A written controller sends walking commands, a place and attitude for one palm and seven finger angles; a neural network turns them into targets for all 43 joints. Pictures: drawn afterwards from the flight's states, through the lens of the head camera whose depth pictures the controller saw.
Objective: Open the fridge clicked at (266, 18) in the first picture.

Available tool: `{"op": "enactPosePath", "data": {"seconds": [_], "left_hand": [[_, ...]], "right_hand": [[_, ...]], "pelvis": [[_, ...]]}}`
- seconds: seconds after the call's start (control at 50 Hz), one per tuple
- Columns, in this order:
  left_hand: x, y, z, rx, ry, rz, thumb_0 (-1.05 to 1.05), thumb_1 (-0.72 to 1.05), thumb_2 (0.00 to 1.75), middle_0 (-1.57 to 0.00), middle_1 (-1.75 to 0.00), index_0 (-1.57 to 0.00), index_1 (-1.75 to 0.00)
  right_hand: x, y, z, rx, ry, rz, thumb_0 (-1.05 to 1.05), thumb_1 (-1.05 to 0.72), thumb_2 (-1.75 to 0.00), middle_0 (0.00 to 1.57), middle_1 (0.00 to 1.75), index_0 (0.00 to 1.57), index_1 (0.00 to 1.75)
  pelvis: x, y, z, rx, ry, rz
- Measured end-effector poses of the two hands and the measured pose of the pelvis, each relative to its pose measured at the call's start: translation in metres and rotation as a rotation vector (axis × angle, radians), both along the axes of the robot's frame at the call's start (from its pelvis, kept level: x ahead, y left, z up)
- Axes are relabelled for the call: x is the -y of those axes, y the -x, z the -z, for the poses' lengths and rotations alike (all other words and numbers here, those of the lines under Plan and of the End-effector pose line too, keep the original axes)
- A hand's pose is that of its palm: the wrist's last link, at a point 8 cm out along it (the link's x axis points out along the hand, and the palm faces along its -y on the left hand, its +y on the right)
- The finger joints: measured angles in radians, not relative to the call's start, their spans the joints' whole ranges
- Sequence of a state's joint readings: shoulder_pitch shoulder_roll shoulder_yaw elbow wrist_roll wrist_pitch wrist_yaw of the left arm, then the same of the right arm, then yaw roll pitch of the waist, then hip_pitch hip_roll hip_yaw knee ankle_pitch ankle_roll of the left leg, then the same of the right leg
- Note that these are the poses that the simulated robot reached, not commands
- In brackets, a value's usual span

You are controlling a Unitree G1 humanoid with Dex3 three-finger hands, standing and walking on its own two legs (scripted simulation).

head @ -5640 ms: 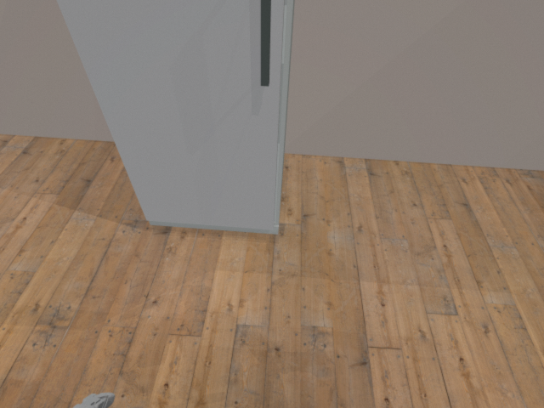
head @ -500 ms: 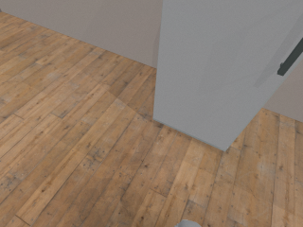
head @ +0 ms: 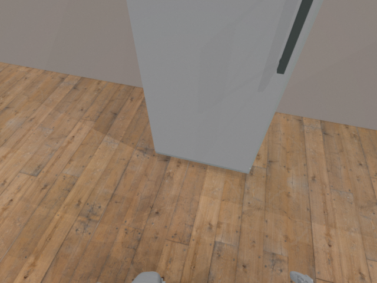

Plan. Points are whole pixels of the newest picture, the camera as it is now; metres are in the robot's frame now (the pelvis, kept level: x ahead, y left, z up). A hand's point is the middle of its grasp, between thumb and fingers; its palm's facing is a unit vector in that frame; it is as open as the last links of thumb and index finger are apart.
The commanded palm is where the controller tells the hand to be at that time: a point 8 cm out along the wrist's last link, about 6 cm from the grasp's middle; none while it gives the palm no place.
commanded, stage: turn to face it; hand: right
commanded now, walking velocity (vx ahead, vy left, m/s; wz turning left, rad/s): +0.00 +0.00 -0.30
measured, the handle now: (299, 17) +0.75 -0.23 +0.19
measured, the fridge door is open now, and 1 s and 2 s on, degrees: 0 0 0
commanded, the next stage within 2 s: take the last steps up to it in 0.18 s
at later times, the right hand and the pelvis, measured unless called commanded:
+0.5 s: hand out of the picture -0.05 -0.19 -0.18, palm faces +0.25 +0.95 -0.20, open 7.3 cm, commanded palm none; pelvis -0.01 +0.00 +0.00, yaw -11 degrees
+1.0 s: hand out of the picture +0.16 -0.22 -0.17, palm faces +0.12 +0.98 -0.14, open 7.3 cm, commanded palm none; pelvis +0.10 -0.04 +0.00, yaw -9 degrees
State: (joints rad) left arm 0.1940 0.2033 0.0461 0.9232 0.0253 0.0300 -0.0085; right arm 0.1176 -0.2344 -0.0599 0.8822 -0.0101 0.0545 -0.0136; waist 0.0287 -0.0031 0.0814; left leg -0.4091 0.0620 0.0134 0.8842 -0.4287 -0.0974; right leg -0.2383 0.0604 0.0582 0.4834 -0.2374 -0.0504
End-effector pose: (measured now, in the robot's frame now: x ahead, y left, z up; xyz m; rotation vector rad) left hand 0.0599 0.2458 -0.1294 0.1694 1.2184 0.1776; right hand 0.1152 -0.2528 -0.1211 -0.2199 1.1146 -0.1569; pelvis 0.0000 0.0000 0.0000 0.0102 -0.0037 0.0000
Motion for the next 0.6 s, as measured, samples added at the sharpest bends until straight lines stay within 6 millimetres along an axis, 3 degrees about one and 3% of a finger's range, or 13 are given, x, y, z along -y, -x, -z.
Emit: {"op": "enactPosePath", "data": {"seconds": [0.08,0.14,0.34,0.42,0.52,0.6], "left_hand": [[-0.011,0.014,0.015,-0.042,0.029,0.0,0.0,0.9,0.9,-0.2,-0.3,-0.21,-0.3],[-0.022,0.019,0.026,-0.062,0.046,0.001,0.0,0.9,0.9,-0.2,-0.3,-0.21,-0.3],[-0.031,0.012,0.017,-0.114,0.024,0.093,0.01,0.91,0.9,-0.2,-0.3,-0.2,-0.3],[-0.017,-0.003,0.01,-0.104,0.005,0.157,0.01,0.91,0.9,-0.2,-0.3,-0.2,-0.3],[0.018,-0.031,0.003,-0.023,-0.027,0.232,0.01,0.91,0.9,-0.2,-0.3,-0.2,-0.3],[0.046,-0.032,-0.006,0.028,-0.028,0.223,0.0,0.91,0.9,-0.2,-0.3,-0.2,-0.3]], "right_hand": [[-0.021,-0.004,-0.005,0.051,0.005,0.006,0.0,-0.91,-0.9,0.2,0.3,0.2,0.3],[-0.034,0.007,-0.006,0.069,0.018,0.012,0.0,-0.91,-0.9,0.2,0.3,0.2,0.3],[-0.042,0.093,-0.001,-0.053,-0.014,0.155,0.0,-0.91,-0.9,0.2,0.3,0.21,0.3],[-0.033,0.138,0.009,-0.122,-0.04,0.225,0.0,-0.91,-0.9,0.2,0.3,0.21,0.3],[-0.014,0.197,0.032,-0.244,-0.093,0.312,0.0,-0.91,-0.9,0.2,0.3,0.21,0.3],[-0.001,0.22,0.037,-0.358,-0.126,0.316,0.0,-0.91,-0.9,0.2,0.3,0.2,0.3]], "pelvis": [[-0.014,0.002,0.005,0.001,0.014,0.031],[-0.024,0.005,0.01,0.009,0.019,0.057],[-0.027,0.014,0.0,0.026,0.034,0.148],[-0.017,0.016,0.0,0.023,0.024,0.173],[0.009,0.013,0.008,0.018,-0.008,0.194],[0.027,0.006,0.004,0.033,-0.014,0.175]]}}
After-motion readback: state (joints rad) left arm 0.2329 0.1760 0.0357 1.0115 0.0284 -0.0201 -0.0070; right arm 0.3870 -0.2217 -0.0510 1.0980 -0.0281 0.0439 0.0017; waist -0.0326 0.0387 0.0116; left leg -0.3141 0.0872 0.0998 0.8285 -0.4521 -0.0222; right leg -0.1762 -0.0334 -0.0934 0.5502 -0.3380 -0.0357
